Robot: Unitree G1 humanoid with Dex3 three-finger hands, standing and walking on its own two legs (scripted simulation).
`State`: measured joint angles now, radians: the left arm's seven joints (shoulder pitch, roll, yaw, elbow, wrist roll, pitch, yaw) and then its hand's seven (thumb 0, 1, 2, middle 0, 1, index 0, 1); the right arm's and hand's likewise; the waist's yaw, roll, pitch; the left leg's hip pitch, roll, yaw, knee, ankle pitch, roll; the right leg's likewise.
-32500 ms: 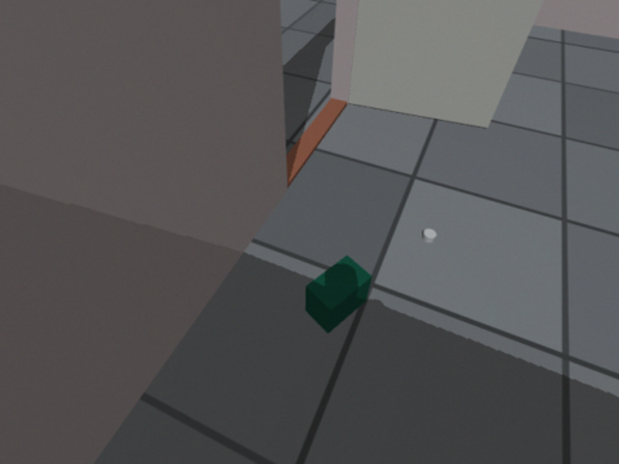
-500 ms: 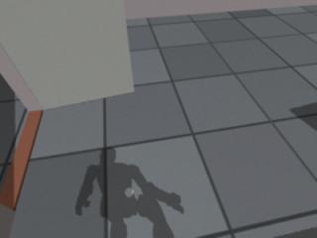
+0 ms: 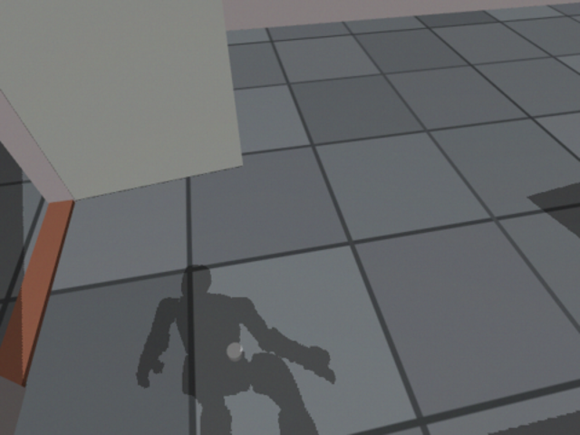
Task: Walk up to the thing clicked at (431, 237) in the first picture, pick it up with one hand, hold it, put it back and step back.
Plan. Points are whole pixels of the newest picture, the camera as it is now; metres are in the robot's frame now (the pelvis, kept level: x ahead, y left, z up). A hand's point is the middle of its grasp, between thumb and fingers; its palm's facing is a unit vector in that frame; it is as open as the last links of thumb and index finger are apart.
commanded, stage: stand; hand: left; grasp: from above
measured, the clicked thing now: (235, 351) +0.49 +0.19 -0.76
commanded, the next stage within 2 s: step back in 0.76 s
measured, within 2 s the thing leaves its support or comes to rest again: neither
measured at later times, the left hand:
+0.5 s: hand out of the picture +0.08 +0.25 -0.16, palm faces +0.00 -0.94 -0.34, open 7.4 cm
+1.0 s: hand out of the picture +0.09 +0.29 -0.17, palm faces -0.02 -0.92 -0.38, open 7.4 cm
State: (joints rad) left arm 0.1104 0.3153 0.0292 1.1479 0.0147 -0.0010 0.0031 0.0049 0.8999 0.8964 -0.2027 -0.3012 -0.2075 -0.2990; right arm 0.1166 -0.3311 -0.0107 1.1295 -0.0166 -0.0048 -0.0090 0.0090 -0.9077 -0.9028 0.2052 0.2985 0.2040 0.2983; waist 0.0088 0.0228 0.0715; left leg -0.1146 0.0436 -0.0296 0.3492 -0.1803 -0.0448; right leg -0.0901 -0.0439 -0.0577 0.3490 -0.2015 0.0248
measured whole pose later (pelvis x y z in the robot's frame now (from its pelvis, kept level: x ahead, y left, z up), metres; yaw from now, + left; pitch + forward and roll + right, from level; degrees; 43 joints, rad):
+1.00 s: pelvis -0.03 +0.03 -0.02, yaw +1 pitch -2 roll +0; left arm 0.05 0.37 0.06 0.97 0.02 0.04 0.01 0.01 0.90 0.90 -0.21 -0.30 -0.21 -0.30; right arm 0.11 -0.41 -0.06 0.98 0.01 0.04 0.02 0.01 -0.91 -0.90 0.20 0.30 0.20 0.30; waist -0.02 0.00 0.16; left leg -0.31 -0.03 -0.02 0.73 -0.37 0.04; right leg -0.29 -0.09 -0.04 0.60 -0.28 0.04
